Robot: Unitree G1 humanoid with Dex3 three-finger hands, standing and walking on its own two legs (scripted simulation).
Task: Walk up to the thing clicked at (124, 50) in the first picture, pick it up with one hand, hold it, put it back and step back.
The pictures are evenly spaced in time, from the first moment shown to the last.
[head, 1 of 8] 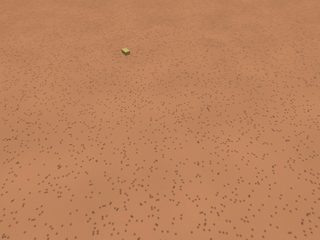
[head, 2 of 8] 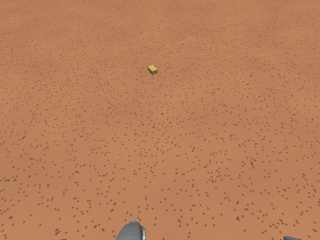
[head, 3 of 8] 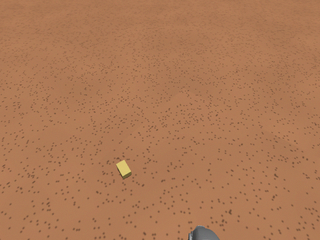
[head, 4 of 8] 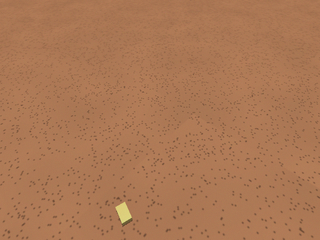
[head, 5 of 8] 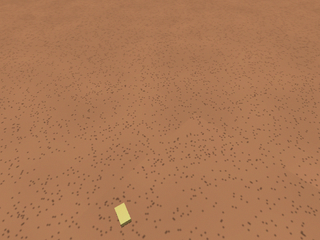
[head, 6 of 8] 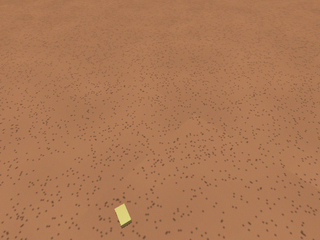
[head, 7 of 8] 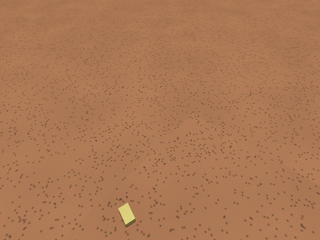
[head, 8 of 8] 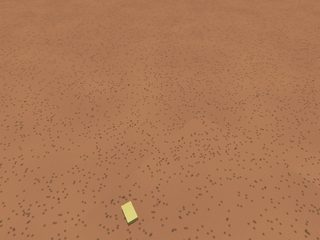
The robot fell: no
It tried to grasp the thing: no
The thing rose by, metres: 0.00
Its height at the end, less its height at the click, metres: +0.00
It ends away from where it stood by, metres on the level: 0.00
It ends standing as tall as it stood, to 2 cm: yes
